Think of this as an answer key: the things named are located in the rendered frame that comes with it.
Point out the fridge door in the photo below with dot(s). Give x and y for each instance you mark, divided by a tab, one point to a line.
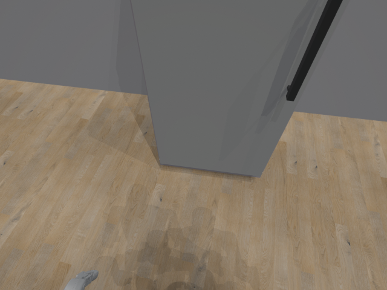
217	73

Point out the robot left hand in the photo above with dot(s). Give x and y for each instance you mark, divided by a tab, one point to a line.
82	280

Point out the handle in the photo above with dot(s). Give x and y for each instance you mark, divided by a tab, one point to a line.
317	38

